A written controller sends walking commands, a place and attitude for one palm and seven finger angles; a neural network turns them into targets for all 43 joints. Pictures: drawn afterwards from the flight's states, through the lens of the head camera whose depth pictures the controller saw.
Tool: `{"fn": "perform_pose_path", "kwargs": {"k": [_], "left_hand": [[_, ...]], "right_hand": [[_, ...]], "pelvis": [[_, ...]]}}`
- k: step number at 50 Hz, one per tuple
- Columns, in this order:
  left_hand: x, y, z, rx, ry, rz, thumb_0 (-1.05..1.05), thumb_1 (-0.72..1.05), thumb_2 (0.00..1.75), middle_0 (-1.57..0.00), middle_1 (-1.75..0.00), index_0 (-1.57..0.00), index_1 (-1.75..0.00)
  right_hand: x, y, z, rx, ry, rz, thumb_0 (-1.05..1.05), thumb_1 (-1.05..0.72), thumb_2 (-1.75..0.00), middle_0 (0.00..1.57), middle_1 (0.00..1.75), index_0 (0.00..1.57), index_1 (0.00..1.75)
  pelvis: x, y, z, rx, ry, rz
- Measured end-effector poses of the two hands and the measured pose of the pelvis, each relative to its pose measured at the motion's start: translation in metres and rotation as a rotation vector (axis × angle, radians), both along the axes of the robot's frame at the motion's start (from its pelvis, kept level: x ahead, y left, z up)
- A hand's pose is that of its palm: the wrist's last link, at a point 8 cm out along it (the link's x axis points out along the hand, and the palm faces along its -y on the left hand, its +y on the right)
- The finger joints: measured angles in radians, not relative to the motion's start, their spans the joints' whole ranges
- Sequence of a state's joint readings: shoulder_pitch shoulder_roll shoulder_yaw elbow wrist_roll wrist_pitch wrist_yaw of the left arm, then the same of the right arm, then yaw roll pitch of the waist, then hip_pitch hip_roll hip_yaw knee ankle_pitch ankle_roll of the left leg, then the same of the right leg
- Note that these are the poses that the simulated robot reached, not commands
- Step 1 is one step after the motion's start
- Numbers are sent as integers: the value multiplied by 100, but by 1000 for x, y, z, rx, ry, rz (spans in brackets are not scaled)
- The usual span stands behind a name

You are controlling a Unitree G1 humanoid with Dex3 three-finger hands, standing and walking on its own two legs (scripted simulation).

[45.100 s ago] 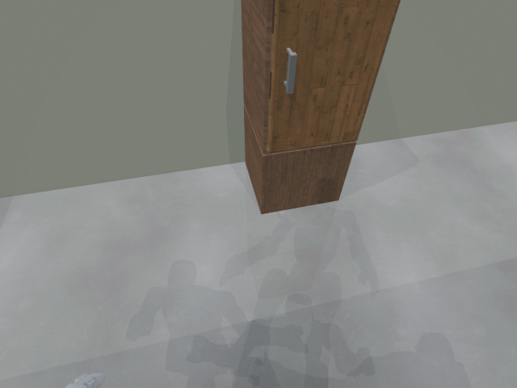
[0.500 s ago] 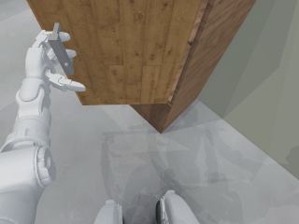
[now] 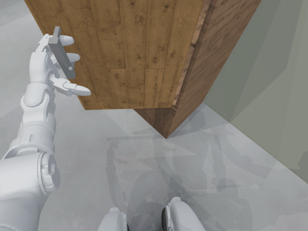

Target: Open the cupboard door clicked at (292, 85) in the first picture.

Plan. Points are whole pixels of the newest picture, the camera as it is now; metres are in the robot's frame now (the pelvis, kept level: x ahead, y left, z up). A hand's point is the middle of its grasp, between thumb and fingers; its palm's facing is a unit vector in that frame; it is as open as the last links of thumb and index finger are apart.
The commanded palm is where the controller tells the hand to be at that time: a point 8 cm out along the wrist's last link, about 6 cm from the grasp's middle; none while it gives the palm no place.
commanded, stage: slide the fingers in behind the handle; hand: left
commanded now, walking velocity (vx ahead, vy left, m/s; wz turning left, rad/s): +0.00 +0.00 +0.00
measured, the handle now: (64, 54) +0.56 +0.20 +0.07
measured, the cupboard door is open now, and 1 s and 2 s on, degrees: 48 48 89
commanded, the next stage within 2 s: close the thumb around the handle in 0.04 s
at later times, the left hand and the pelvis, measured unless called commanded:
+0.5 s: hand (72, 68) +0.51 +0.17 +0.08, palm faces -0.01 -1.00 -0.02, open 10.3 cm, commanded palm +0.48 +0.21 +0.07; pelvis +0.00 +0.00 +0.00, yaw +0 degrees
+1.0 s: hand (72, 68) +0.51 +0.17 +0.07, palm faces -0.01 -1.00 -0.02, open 5.4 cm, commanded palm +0.48 +0.22 +0.07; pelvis +0.00 +0.00 +0.00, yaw +0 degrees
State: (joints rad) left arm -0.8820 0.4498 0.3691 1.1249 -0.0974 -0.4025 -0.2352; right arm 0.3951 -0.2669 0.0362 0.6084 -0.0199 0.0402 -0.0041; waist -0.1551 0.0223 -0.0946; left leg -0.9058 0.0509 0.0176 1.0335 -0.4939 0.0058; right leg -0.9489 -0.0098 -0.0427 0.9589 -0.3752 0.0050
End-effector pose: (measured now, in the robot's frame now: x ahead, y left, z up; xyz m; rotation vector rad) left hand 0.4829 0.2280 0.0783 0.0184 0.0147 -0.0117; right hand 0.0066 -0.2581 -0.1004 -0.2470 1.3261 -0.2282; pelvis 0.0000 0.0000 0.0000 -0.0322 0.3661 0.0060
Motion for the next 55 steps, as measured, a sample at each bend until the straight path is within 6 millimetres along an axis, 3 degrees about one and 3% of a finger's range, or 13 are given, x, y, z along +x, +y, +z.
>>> {"fn": "perform_pose_path", "kwargs": {"k": [10, 15, 40, 55], "left_hand": [[1, -3, -1, 0, -7, 4, -2, -49, 31, -30, -120, -30, -120], [1, -3, -2, 3, 0, 1, -2, -40, 35, -31, -121, -30, -121], [5, -2, -3, 3, 6, 2, 0, 77, 85, -39, -133, -39, -134], [0, -3, -3, -1, 1, 4, 1, 78, 83, -39, -134, -37, -135]], "right_hand": [[5, -1, -1, -8, -11, 14, 0, -90, -90, 20, 30, 20, 30], [6, 0, -1, -6, -12, 12, 0, -90, -90, 20, 30, 20, 30], [4, 0, -1, -6, 2, 10, 0, -90, -90, 20, 30, 20, 30], [8, 1, 0, 2, -9, -4, 1, -90, -90, 20, 30, 20, 30]], "pelvis": [[-1, 1, -2, 0, 4, 5], [0, 1, -2, -1, 2, 3], [2, 1, -1, -3, 7, 6], [5, 1, 1, 0, 3, -5]]}}
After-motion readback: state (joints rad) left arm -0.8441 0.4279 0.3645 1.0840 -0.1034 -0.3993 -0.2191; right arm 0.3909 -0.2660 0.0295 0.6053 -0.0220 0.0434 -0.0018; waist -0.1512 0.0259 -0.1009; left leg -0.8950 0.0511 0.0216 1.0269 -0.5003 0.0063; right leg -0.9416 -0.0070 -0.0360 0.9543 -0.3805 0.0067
